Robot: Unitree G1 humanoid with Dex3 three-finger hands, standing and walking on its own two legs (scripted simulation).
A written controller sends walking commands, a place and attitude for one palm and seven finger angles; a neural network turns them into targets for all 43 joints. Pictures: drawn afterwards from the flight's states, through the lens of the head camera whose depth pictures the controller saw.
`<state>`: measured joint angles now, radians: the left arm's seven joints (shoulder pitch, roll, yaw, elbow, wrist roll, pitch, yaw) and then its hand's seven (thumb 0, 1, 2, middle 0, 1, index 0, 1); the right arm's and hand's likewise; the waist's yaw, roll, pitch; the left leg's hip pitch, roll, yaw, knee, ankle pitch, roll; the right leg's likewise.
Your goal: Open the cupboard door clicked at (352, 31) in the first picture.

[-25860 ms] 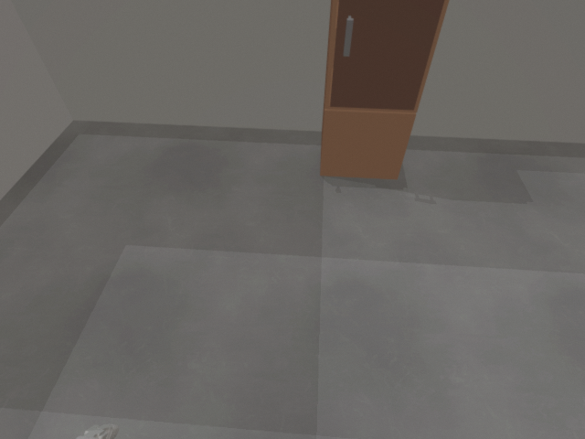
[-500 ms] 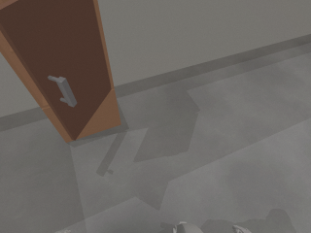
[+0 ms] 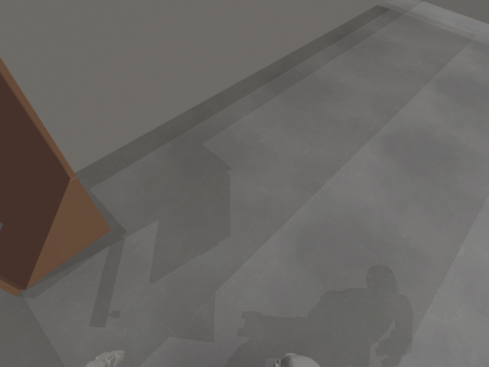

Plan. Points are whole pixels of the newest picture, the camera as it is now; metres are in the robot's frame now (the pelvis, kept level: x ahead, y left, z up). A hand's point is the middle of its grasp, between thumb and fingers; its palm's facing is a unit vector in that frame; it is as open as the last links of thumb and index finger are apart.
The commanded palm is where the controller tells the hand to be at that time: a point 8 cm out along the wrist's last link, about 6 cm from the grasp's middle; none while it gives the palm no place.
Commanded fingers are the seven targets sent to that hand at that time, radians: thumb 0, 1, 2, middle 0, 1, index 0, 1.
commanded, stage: walk to a spot facing it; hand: left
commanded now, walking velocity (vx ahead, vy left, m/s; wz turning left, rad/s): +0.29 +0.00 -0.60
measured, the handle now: out of the picture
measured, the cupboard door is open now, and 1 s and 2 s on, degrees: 46 46 46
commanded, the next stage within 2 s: turn to face it in 1.54 s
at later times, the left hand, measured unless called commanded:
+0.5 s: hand (167, 322) +0.22 +0.16 -0.18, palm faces -0.29 -0.94 -0.18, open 7.4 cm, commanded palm none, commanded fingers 0.00 0.90 0.90 -0.20 -0.30 -0.20 -0.30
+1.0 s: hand (252, 225) +0.45 +0.00 -0.17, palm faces -0.43 -0.88 -0.18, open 7.2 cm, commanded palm none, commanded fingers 0.00 0.90 0.90 -0.20 -0.30 -0.20 -0.30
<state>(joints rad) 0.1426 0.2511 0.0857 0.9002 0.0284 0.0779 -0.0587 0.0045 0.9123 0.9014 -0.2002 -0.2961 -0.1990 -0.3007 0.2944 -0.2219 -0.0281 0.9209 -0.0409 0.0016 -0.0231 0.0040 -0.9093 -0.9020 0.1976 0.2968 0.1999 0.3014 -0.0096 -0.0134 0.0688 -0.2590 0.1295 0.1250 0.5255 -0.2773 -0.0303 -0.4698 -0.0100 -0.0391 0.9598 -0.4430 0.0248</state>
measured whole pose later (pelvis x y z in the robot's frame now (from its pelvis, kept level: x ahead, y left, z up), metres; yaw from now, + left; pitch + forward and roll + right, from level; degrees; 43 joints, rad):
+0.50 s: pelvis +0.13 -0.02 -0.01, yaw -19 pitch +1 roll -1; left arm 0.27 0.24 0.09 1.01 0.04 0.03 -0.05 0.01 0.91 0.90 -0.20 -0.30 -0.20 -0.30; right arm 0.22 -0.19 -0.04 0.89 -0.04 -0.08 -0.01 0.00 -0.91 -0.90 0.20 0.30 0.20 0.30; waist 0.00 -0.03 0.05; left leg -0.33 0.10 0.12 0.59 -0.27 0.00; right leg -0.43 0.00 0.01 1.11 -0.44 -0.03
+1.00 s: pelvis +0.31 -0.15 +0.00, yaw -28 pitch +1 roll -1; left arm 0.22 0.19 0.08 1.03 0.02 -0.04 -0.02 -0.01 0.94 0.90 -0.20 -0.30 -0.20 -0.30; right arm 0.24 -0.17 -0.06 1.01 -0.03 -0.03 0.02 0.01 -0.91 -0.90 0.19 0.30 0.20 0.30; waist -0.02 -0.02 0.06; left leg -0.46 0.12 0.11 0.74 -0.28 -0.05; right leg -0.16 0.01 -0.07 0.43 -0.28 -0.04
